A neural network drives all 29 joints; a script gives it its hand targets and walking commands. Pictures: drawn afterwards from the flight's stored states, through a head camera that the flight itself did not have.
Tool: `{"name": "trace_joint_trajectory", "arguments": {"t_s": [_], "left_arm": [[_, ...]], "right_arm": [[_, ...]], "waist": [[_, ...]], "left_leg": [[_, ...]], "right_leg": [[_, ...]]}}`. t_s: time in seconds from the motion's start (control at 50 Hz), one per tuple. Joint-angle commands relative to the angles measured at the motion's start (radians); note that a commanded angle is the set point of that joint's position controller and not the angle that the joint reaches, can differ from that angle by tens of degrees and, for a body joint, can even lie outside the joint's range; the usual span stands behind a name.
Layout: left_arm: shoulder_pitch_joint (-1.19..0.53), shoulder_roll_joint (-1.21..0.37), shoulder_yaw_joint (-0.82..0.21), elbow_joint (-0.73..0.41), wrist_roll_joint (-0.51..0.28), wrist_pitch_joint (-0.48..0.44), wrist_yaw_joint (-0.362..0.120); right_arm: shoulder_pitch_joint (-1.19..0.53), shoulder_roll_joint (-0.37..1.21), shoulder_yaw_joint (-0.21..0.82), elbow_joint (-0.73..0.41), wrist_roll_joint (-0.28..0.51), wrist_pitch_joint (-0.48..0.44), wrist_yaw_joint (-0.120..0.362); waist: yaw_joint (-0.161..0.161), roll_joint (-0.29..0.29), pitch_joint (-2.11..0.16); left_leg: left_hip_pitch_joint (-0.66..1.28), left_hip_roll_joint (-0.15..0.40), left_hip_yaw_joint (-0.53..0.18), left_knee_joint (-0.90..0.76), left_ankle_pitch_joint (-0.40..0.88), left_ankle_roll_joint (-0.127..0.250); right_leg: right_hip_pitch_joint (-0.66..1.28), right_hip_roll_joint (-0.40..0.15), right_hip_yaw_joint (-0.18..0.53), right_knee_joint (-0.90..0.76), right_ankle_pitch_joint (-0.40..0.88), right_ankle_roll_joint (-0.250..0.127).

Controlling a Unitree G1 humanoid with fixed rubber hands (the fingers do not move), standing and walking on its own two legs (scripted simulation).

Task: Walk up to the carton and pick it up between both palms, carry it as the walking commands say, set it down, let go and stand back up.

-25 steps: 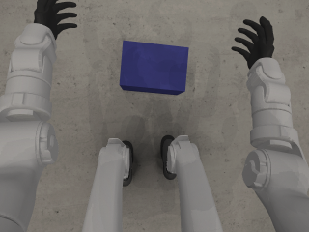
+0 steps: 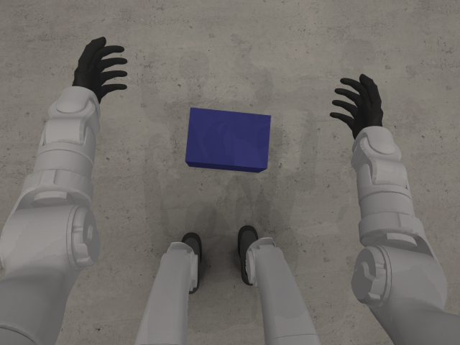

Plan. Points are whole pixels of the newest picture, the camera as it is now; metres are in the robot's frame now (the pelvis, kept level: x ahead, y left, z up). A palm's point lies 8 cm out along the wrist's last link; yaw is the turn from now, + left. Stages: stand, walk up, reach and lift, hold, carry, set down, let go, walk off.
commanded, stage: let go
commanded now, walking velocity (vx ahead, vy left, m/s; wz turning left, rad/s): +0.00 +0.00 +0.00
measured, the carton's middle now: (227, 142) +0.50 -0.04 -0.58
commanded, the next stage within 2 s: stand in 1.18 s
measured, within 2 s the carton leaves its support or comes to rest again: neither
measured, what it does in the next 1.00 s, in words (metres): rises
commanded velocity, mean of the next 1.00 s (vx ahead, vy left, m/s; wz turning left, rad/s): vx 0.00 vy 0.00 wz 0.00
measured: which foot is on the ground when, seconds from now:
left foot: down 0.00-1.00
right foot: down 0.00-1.00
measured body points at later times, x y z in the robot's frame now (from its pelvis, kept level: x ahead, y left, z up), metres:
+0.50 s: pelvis +0.06 -0.01 +0.09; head +0.20 -0.01 +0.52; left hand +0.34 +0.21 -0.01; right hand +0.30 -0.25 +0.00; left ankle +0.05 +0.10 -0.63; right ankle +0.07 -0.11 -0.63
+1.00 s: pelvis +0.07 +0.00 +0.11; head +0.09 +0.00 +0.56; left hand +0.24 +0.23 +0.03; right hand +0.25 -0.23 +0.04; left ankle +0.05 +0.10 -0.63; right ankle +0.07 -0.11 -0.63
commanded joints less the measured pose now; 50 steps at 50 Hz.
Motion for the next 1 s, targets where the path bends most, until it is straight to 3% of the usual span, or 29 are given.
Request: {"name": "trace_joint_trajectory", "arguments": {"t_s": [0.0,0.08,0.18,0.32,0.44,0.56,0.66,0.78,0.98], "left_arm": [[-0.060,0.102,0.019,-0.152,0.028,-0.014,0.028],[0.181,0.047,-0.024,-0.358,0.039,-0.009,0.078],[0.359,0.006,-0.070,-0.521,0.005,-0.035,0.102],[0.645,-0.046,-0.087,-0.457,-0.007,-0.091,0.087],[0.877,-0.072,-0.118,-0.442,0.003,-0.133,0.078],[1.075,-0.071,-0.155,-0.507,0.002,-0.157,0.078],[1.155,-0.072,-0.180,-0.574,-0.011,-0.140,0.065],[1.181,-0.072,-0.204,-0.613,-0.033,-0.083,0.047],[1.188,-0.073,-0.211,-0.612,-0.016,-0.015,0.040]], "right_arm": [[-0.038,-0.142,-0.008,-0.136,-0.026,-0.020,0.017],[0.172,-0.173,0.043,-0.254,-0.018,-0.027,0.055],[0.357,-0.166,0.110,-0.339,0.019,-0.051,0.079],[0.622,-0.084,0.198,-0.305,0.028,-0.094,0.070],[0.831,-0.081,0.227,-0.345,0.023,-0.137,0.042],[0.991,-0.077,0.271,-0.391,0.032,-0.154,0.031],[1.031,-0.084,0.286,-0.432,0.039,-0.135,0.038],[1.030,-0.107,0.287,-0.428,0.029,-0.074,0.046],[1.003,-0.111,0.270,-0.422,0.005,0.007,0.049]], "waist": [[-0.005,0.065,-0.918],[0.007,0.049,-1.009],[0.004,0.014,-0.830],[0.018,0.001,-0.496],[0.024,-0.024,-0.335],[0.041,-0.031,-0.167],[0.055,-0.004,-0.029],[0.060,0.006,0.117],[0.052,-0.021,0.201]], "left_leg": [[0.612,0.007,-0.031,-0.082,0.412,-0.055],[0.804,0.003,-0.031,-0.143,0.499,-0.052],[0.797,-0.006,-0.031,-0.228,0.422,-0.041],[0.752,0.008,-0.024,-0.352,0.275,-0.048],[0.878,0.010,-0.021,-0.451,0.265,-0.043],[1.078,0.011,-0.027,-0.559,0.310,-0.029],[1.224,0.015,-0.029,-0.628,0.315,-0.033],[1.290,0.024,-0.020,-0.673,0.222,-0.047],[1.315,0.024,-0.021,-0.687,0.204,-0.033]], "right_leg": [[0.523,0.019,-0.009,-0.048,0.349,0.032],[0.673,0.021,0.006,-0.099,0.415,0.020],[0.833,0.015,0.046,-0.174,0.414,0.004],[1.051,-0.005,0.082,-0.294,0.415,0.019],[1.236,-0.005,0.089,-0.397,0.467,0.033],[1.332,0.000,0.076,-0.498,0.468,0.035],[1.364,0.003,0.061,-0.575,0.377,0.025],[1.395,0.005,0.042,-0.608,0.228,0.006],[1.427,0.017,0.037,-0.608,0.188,-0.001]]}}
